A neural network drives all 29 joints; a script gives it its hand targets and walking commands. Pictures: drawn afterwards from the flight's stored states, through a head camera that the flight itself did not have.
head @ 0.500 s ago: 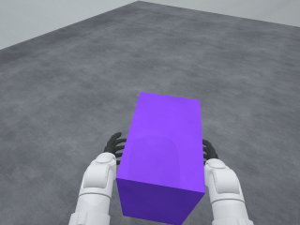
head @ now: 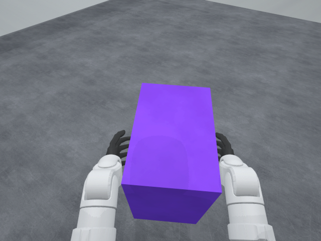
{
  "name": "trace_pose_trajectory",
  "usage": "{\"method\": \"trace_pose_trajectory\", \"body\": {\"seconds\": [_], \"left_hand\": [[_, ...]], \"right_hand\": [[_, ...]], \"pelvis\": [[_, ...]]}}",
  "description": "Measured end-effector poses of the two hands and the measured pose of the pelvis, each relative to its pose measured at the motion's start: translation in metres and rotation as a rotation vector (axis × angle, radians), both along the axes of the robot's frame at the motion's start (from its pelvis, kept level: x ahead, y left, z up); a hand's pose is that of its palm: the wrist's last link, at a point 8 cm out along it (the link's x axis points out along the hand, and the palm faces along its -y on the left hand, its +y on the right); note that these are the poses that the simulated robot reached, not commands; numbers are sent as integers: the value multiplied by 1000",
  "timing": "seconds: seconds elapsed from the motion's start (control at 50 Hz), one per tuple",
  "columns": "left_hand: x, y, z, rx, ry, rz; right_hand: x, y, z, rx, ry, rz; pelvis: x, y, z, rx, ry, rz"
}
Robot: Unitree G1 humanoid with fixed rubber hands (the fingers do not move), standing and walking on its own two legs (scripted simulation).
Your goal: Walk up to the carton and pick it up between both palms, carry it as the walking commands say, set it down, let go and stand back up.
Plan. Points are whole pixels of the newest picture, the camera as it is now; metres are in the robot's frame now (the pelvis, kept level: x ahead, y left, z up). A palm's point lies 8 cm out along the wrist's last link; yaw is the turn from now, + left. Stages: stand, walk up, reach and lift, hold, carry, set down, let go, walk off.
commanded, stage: carry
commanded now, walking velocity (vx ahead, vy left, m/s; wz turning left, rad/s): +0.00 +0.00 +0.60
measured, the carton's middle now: (170, 156) +0.34 -0.02 +0.00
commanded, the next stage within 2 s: none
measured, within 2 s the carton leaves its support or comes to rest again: neither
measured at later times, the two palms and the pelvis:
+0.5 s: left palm (62, 181) +0.24 +0.22 +0.07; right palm (182, 161) +0.29 -0.05 +0.06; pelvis -0.05 +0.04 -0.01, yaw +9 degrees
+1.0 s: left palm (10, 224) +0.15 +0.29 +0.08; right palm (145, 166) +0.27 +0.04 +0.07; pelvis -0.09 +0.04 -0.01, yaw +24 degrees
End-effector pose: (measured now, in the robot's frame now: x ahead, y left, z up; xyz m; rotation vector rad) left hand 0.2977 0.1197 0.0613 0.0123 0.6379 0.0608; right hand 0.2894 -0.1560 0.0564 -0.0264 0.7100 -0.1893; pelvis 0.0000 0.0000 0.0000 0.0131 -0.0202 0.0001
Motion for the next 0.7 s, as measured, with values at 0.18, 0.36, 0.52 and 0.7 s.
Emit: {"method": "trace_pose_trajectory", "body": {"seconds": [0.18,0.36,0.52,0.7], "left_hand": [[-9,30,32,-68,-67,130],[-29,70,29,-80,-9,221],[-61,108,8,-147,44,355],[-88,120,7,-56,17,419]], "right_hand": [[11,31,30,42,-74,48],[12,72,29,99,-17,71],[0,113,4,150,47,110],[-6,132,-13,207,23,182]], "pelvis": [[-17,8,-14,-18,27,7],[-41,34,-16,-13,73,116],[-56,34,-8,-33,105,169],[-71,26,-11,-74,116,255]]}}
